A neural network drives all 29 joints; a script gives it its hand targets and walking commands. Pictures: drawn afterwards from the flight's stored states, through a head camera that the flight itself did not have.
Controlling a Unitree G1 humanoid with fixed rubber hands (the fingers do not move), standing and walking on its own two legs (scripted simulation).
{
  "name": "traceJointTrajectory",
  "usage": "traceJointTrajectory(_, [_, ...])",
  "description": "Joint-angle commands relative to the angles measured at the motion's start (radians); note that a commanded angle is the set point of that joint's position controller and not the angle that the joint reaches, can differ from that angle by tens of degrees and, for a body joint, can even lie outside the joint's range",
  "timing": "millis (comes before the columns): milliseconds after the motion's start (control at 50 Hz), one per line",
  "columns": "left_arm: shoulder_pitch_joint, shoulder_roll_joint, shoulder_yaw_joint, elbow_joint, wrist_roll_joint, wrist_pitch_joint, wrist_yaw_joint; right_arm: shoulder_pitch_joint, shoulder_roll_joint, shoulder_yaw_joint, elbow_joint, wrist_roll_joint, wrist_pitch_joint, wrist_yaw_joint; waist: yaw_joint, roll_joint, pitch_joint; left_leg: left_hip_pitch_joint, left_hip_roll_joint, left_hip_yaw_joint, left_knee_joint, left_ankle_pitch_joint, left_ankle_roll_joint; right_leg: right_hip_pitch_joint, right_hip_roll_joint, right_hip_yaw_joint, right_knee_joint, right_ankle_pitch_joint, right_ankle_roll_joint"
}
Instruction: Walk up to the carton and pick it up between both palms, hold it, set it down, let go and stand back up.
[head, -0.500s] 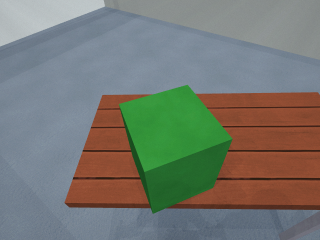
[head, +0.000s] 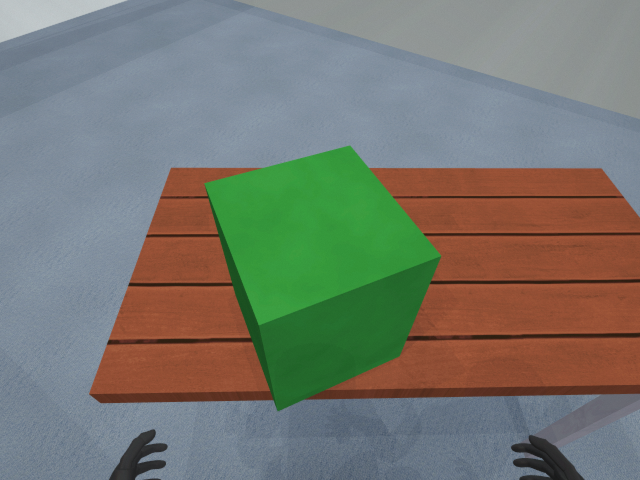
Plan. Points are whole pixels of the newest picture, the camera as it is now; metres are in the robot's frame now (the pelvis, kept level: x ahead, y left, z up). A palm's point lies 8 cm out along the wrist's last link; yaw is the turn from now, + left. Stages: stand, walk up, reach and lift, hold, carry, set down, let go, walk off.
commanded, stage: reach and lift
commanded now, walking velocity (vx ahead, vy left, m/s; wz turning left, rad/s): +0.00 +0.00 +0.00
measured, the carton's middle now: (313, 280) +0.39 +0.02 +0.03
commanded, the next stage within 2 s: none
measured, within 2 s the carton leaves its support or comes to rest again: neither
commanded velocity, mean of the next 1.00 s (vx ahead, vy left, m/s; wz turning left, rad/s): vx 0.00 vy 0.00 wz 0.00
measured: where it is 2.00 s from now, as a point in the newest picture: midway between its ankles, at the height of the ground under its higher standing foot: outside the picture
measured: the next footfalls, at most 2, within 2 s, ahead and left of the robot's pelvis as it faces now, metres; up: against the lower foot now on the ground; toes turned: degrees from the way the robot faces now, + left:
none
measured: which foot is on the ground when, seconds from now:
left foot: down 0.00-1.00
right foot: down 0.00-1.00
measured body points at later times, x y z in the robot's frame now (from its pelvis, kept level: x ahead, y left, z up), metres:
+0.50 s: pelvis -0.02 +0.02 +0.01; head -0.02 +0.02 +0.46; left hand +0.15 +0.24 -0.05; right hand +0.13 -0.26 -0.06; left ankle -0.03 +0.15 -0.73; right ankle +0.02 -0.06 -0.73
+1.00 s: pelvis +0.00 +0.01 +0.01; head -0.01 +0.02 +0.46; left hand +0.17 +0.20 -0.01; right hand +0.17 -0.26 -0.03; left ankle -0.03 +0.15 -0.73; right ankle +0.02 -0.06 -0.73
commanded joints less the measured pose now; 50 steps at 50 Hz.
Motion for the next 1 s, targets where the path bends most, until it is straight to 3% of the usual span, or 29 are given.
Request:
traceJointTrajectory(0, [-0.032,0.168,0.076,-0.228,-0.008,-0.088,0.047,-0.028,-0.159,-0.056,-0.186,0.020,-0.034,0.016,0.025,0.003,-0.230,-0.194,-0.067,0.056,-0.130,0.179,0.028,0.286,-0.136,0.173,-0.137,0.469,0.116])
traceJointTrajectory(160, [0.021,0.126,-0.009,-0.297,-0.069,-0.144,0.072,0.035,-0.157,-0.107,-0.253,0.029,-0.029,0.040,0.012,-0.018,-0.220,-0.110,-0.042,0.049,-0.171,0.158,0.045,0.172,-0.132,0.160,-0.216,0.218,0.096])
traceJointTrajectory(360, [0.089,0.027,-0.060,-0.349,-0.045,-0.171,0.119,0.028,-0.217,-0.141,-0.269,0.054,-0.023,0.090,0.027,0.018,-0.146,-0.132,-0.024,0.040,-0.239,0.120,0.046,0.167,-0.080,0.124,-0.236,0.115,0.048])
traceJointTrajectory(560, [0.089,-0.083,-0.097,-0.413,-0.026,-0.239,0.173,-0.005,-0.259,-0.120,-0.357,0.134,-0.041,0.148,0.050,-0.024,-0.120,-0.166,-0.018,0.022,-0.258,0.049,0.044,0.138,-0.075,0.142,-0.240,0.046,0.026])
traceJointTrajectory(840, [0.195,-0.172,-0.143,-0.519,-0.011,-0.352,0.203,0.071,-0.282,-0.093,-0.380,0.240,-0.130,0.154,0.055,-0.017,-0.184,-0.098,-0.034,-0.006,-0.211,0.238,0.031,0.141,-0.057,0.155,-0.218,0.236,0.011])
traceJointTrajectory(980, [0.244,-0.207,-0.163,-0.579,-0.020,-0.410,0.217,0.086,-0.295,-0.069,-0.394,0.281,-0.190,0.146,0.054,-0.042,-0.203,-0.120,-0.043,-0.014,-0.185,0.304,0.029,0.190,-0.062,0.174,-0.202,0.330,0.019])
